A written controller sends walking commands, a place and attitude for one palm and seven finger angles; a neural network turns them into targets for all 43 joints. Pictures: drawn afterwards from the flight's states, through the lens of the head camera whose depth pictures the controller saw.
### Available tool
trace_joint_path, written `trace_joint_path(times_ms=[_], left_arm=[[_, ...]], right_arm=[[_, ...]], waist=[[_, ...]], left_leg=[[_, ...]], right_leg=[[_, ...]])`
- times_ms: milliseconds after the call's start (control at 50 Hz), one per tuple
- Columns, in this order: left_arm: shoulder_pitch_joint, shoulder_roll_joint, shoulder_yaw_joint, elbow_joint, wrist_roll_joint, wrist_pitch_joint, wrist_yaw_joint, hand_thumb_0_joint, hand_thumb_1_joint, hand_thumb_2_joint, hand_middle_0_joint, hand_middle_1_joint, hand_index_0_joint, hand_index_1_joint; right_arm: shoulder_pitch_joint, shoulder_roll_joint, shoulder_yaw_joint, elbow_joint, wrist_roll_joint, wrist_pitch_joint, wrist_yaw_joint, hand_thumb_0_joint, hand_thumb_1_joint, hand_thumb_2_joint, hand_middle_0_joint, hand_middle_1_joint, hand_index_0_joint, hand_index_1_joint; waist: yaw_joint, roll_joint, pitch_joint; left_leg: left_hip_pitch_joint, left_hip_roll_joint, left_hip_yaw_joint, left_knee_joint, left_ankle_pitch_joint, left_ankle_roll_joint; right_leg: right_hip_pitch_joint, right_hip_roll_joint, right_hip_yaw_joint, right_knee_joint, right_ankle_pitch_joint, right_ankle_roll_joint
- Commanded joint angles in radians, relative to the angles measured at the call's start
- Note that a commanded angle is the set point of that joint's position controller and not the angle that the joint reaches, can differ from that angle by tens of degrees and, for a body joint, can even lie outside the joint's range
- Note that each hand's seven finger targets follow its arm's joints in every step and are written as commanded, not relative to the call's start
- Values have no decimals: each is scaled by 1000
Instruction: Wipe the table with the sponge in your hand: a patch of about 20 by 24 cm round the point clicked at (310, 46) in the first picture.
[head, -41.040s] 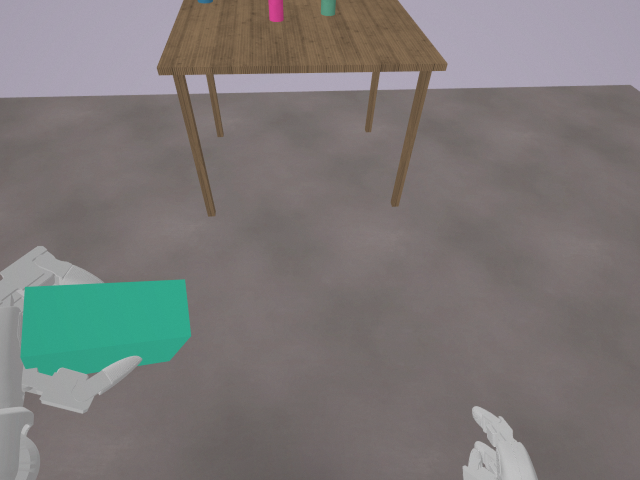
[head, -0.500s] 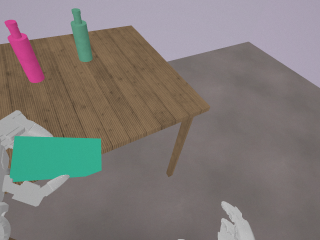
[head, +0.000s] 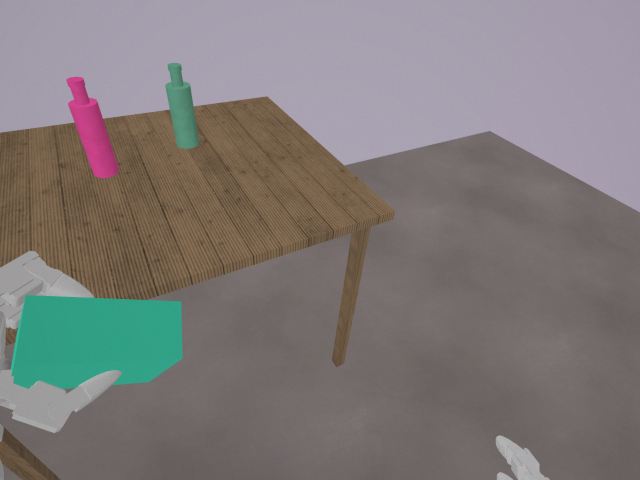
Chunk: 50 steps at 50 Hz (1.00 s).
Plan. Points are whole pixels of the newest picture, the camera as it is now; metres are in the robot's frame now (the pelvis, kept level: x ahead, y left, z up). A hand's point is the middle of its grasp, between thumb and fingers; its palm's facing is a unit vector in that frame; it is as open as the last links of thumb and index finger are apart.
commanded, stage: stop stepping back and stand still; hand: left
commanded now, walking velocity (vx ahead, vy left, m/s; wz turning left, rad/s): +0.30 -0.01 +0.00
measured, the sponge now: (121, 345) +0.21 +0.21 +0.14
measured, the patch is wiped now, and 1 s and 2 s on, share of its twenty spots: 1.00 1.00 1.00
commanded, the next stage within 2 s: stand and wait in 0.74 s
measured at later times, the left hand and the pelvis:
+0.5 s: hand (62, 367) +0.16 +0.22 +0.19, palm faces +0.45 -0.81 -0.39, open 9.7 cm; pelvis -0.05 -0.04 +0.01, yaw +2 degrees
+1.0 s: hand (97, 363) +0.18 +0.21 +0.17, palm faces +0.46 -0.82 -0.35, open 9.7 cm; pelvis -0.02 -0.05 +0.01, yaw +3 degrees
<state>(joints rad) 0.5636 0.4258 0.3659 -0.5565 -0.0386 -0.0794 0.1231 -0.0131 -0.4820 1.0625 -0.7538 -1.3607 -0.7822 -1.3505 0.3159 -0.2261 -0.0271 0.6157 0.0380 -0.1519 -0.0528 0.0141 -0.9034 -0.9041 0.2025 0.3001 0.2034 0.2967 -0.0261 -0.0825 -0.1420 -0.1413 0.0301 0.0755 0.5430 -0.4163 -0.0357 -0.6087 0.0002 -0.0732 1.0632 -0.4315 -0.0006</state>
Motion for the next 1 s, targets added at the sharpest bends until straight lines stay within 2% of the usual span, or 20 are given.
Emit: trace_joint_path(times_ms=[0,40,60,80,100,160,240,280,320,340,380,460,500,540,640,680,740,820,880,980], left_arm=[[-257,81,40,6,-20,-65,0,0,100,1300,-1200,-1600,-1200,-1600],[-279,78,36,66,-14,-41,-16,0,100,1300,-1200,-1600,-1200,-1600],[-255,82,39,75,-18,-38,-19,0,100,1300,-1200,-1600,-1200,-1600],[-220,110,49,56,-23,-39,-22,0,100,1300,-1200,-1600,-1200,-1600],[-232,119,74,-13,-41,-56,-30,0,100,1300,-1200,-1600,-1200,-1600],[-176,143,103,-150,-43,-104,-40,0,100,1300,-1200,-1600,-1200,-1600],[-111,169,109,-315,-34,-90,6,0,100,1300,-1200,-1600,-1200,-1600],[-101,155,91,-314,-27,-87,25,0,100,1300,-1200,-1600,-1200,-1600],[-216,143,89,-326,-12,-88,47,0,100,1300,-1200,-1600,-1200,-1600],[-281,176,106,-308,1,-88,58,0,100,1300,-1200,-1600,-1200,-1600],[-260,164,106,-161,8,-72,51,0,100,1300,-1200,-1600,-1200,-1600],[-166,51,22,-5,-17,-50,29,0,100,1300,-1200,-1600,-1200,-1600],[-152,31,-9,1,-12,-50,13,0,100,1300,-1200,-1600,-1200,-1600],[-181,77,7,-40,-11,-59,-2,0,100,1300,-1200,-1600,-1200,-1600],[-192,207,136,-304,-24,-106,22,0,100,1300,-1200,-1600,-1200,-1600],[-118,163,111,-339,-20,-106,43,0,100,1300,-1200,-1600,-1200,-1600],[-113,121,85,-317,-18,-101,70,0,100,1300,-1200,-1600,-1200,-1600],[-138,96,84,-154,-8,-90,67,0,100,1300,-1200,-1600,-1200,-1600],[-128,45,25,-56,-16,-78,43,0,100,1300,-1200,-1600,-1200,-1600],[-172,80,32,-114,-18,-71,40,0,100,1300,-1200,-1600,-1200,-1600]], right_arm=[[-101,-155,-24,-87,2,-56,7,0,-900,-900,200,300,200,300],[-122,-158,-19,-109,0,-23,-4,0,-900,-900,200,300,200,300],[-143,-148,-19,-121,-1,-7,-7,0,-900,-900,200,300,200,300],[-181,-135,-27,-152,3,9,-6,0,-900,-900,200,300,200,300],[-212,-129,-27,-171,3,11,-6,0,-900,-900,200,300,200,300],[-189,-109,-18,-134,1,37,34,0,-900,-900,200,300,200,300],[-220,-70,13,-166,-11,35,8,0,-900,-900,200,300,200,300],[-197,-89,25,-165,-26,18,-13,0,-900,-900,200,300,200,300],[-201,-134,14,-169,-30,-13,-17,0,-900,-900,200,300,200,300],[-209,-114,1,-174,-24,-30,-20,0,-900,-900,200,300,200,300],[-150,-101,-5,-122,-11,-35,-4,0,-900,-900,200,300,200,300],[-176,-118,8,-146,-6,-22,-9,0,-900,-900,200,300,200,300],[-198,-126,4,-158,-13,-8,-9,0,-900,-900,200,300,200,300],[-223,-109,-9,-168,-7,7,2,0,-900,-900,200,300,200,300],[-231,-107,-18,-169,-13,22,8,0,-900,-900,200,300,200,300],[-224,-96,-6,-174,-25,25,-7,0,-900,-900,200,300,200,300],[-228,-130,-12,-194,-23,11,-21,0,-900,-900,200,300,200,300],[-206,-107,-8,-160,-12,-13,-25,0,-900,-900,200,300,200,300],[-209,-112,-15,-158,-12,-11,-13,0,-900,-900,200,300,200,300],[-233,-104,-6,-163,-20,3,-10,0,-900,-900,200,300,200,300]], waist=[[9,192,243],[16,104,170],[24,-54,127],[21,-305,85],[16,-307,74],[-8,-4,15],[1,-32,18],[-5,145,12],[0,539,77],[-4,500,111],[-4,271,75],[23,212,159],[35,82,141],[23,-211,112],[12,20,66],[2,118,34],[28,418,63],[27,194,25],[9,8,41],[11,15,36]], left_leg=[[-220,243,-155,-173,287,175],[-226,120,-85,84,96,137],[-299,43,-33,279,-37,122],[-423,-38,3,557,-154,92],[-423,-28,-98,698,-99,85],[-312,34,-113,643,54,69],[-7,37,-38,205,-5,99],[2,11,-23,-62,-87,114],[-159,290,-467,-421,-454,251],[-213,352,-521,-442,-344,294],[-85,256,-340,-296,-70,241],[-252,184,-223,-229,-74,166],[-325,84,-112,3,-76,115],[-468,-21,-64,479,-39,63],[-165,77,-117,216,68,71],[-20,27,-74,-22,131,75],[-115,208,-371,-293,-46,152],[-109,102,-189,-121,271,97],[-116,51,-133,-40,248,61],[-89,34,-112,-29,274,61]], right_leg=[[138,-41,52,-297,72,-6],[385,4,-24,-613,295,2],[499,-33,14,-697,339,-9],[480,-236,361,-807,101,-82],[336,-323,556,-911,-130,-119],[201,-283,416,-859,-165,-130],[-15,-240,225,-835,-259,-99],[54,-152,146,-656,-287,-69],[41,45,-8,-80,-128,7],[-3,8,89,116,-73,0],[-40,-33,85,75,-17,7],[287,-26,15,-455,16,10],[472,-4,-2,-688,160,-2],[463,-338,477,-887,142,-129],[225,-312,279,-789,78,-134],[214,-215,182,-698,33,-81],[259,-22,45,-435,83,5],[403,-31,60,-597,293,9],[394,-103,163,-682,353,-11],[386,-148,198,-732,351,-38]])
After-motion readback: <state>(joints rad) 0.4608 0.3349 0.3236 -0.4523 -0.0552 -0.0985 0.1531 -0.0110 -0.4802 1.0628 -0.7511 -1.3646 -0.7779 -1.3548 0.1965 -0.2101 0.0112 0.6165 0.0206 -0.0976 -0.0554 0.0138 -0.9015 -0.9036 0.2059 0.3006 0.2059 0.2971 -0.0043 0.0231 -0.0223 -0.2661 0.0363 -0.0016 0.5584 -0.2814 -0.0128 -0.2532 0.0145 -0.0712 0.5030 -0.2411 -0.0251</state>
